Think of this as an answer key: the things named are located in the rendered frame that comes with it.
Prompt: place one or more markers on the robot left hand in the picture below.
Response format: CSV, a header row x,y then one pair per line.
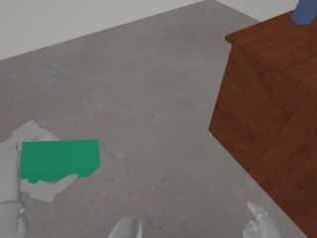
x,y
11,183

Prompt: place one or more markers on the left robot thigh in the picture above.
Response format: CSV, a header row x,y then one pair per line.
x,y
127,227

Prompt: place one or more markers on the sponge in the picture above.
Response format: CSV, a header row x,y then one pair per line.
x,y
55,160

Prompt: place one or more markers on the robot right hand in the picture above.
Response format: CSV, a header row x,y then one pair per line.
x,y
266,228

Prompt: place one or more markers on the table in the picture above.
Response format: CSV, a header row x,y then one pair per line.
x,y
265,114

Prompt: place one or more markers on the left robot forearm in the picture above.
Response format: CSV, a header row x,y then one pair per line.
x,y
13,224

